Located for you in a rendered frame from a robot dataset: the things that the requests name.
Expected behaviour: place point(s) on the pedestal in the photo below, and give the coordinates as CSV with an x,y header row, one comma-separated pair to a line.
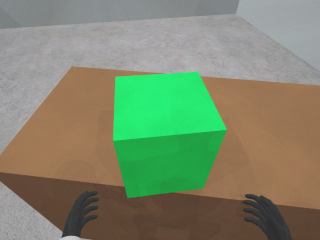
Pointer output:
x,y
271,148

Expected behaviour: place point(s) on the carton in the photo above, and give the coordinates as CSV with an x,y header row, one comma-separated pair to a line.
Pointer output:
x,y
166,132

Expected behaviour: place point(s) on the robot left hand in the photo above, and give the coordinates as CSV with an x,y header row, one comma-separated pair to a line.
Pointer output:
x,y
76,220

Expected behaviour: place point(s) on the robot right hand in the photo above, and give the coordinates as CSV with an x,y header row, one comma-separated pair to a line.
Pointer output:
x,y
271,221

